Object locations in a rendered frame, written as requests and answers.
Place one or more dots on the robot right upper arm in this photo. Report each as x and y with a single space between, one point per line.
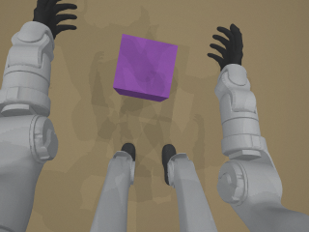
254 191

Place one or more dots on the robot left thigh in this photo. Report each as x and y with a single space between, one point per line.
111 211

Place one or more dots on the robot left hand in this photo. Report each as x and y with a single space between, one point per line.
47 14

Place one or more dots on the robot right forearm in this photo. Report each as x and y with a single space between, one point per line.
242 138

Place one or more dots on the robot left forearm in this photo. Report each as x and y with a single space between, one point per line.
26 77

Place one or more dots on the robot right hand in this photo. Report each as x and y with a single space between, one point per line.
233 53

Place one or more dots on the robot left upper arm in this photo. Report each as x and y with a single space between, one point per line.
27 142

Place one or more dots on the right robot foot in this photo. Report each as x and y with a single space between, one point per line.
168 151

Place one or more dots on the carton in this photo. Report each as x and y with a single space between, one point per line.
145 68

